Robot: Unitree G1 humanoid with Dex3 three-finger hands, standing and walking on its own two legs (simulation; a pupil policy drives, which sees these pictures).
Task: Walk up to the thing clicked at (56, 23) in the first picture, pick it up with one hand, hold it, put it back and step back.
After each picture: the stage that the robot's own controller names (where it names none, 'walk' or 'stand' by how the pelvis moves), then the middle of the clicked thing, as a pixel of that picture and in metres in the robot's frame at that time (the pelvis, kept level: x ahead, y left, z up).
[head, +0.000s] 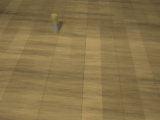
stand; (55, 23) +1.62 +0.31 -0.65
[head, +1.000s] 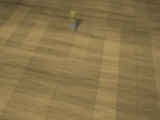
walk; (73, 22) +1.49 +0.18 -0.63
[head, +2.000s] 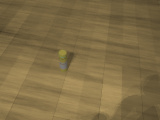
walk; (63, 61) +0.92 +0.20 -0.63
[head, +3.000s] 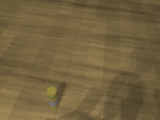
walk; (52, 98) +0.59 +0.20 -0.63
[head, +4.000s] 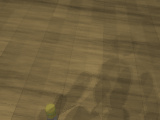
stand; (51, 115) +0.46 +0.17 -0.64
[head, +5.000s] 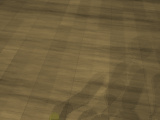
stand; out of the picture +0.43 +0.18 -0.65
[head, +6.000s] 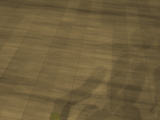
stand; out of the picture +0.40 +0.18 -0.65
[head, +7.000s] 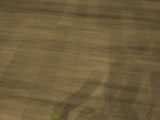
stand; out of the picture +0.41 +0.17 -0.66
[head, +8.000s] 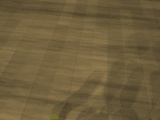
stand; out of the picture +0.42 +0.18 -0.66
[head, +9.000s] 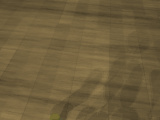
stand; out of the picture +0.42 +0.18 -0.66
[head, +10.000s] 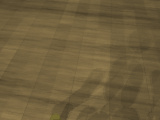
stand; out of the picture +0.41 +0.17 -0.66
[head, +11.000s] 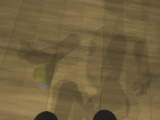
go down; (42, 80) +0.46 +0.18 -0.48
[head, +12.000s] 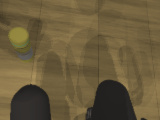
go down; (23, 47) +0.51 +0.21 -0.27
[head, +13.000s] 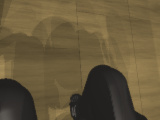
close in; out of the picture +0.50 +0.24 -0.19
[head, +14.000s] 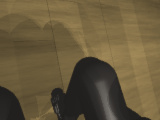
close; out of the picture +0.48 +0.28 -0.17
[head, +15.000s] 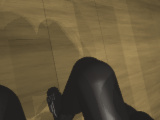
lift; out of the picture +0.46 +0.27 -0.17
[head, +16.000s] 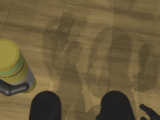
lift; (16, 72) +0.34 +0.20 +0.00
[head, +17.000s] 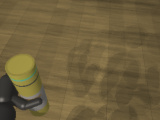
hold; (31, 90) +0.30 +0.16 +0.04
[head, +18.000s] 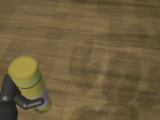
hold; (34, 89) +0.30 +0.16 +0.04
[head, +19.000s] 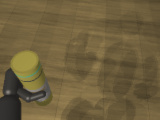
crouch; (36, 83) +0.33 +0.15 +0.00
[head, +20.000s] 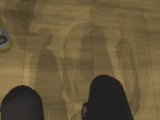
lower; out of the picture +0.49 +0.21 -0.04
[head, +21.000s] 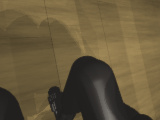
lower; out of the picture +0.46 +0.28 -0.17
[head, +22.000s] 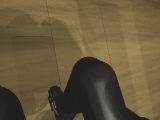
lower; out of the picture +0.46 +0.28 -0.17
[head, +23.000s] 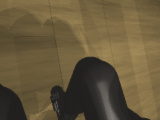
lower; out of the picture +0.46 +0.28 -0.17
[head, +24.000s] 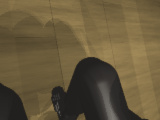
lower; out of the picture +0.45 +0.28 -0.17
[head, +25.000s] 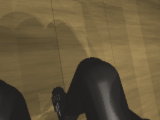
loosen; out of the picture +0.45 +0.25 -0.17
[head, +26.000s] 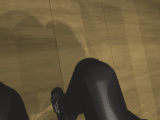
withdraw; out of the picture +0.45 +0.25 -0.18
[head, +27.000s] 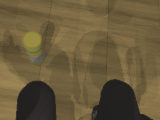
walk; (35, 51) +0.48 +0.19 -0.26
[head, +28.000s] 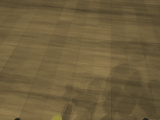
stand; out of the picture +0.40 +0.15 -0.59
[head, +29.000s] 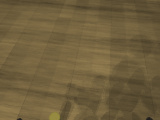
stand; out of the picture +0.40 +0.16 -0.60
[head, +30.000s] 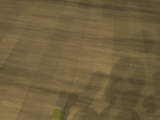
stand; out of the picture +0.40 +0.16 -0.62
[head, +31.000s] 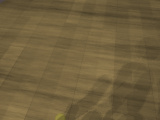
walk; out of the picture +0.42 +0.15 -0.65
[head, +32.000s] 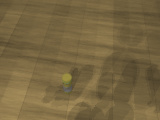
walk; (67, 84) +0.59 +0.09 -0.63
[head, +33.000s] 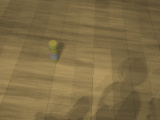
walk; (53, 52) +0.91 +0.22 -0.63
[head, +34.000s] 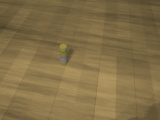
stand; (63, 55) +1.06 +0.18 -0.64
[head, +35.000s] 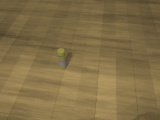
stand; (62, 59) +1.05 +0.20 -0.66
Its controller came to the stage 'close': yes
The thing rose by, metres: 0.69
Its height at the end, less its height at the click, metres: +0.00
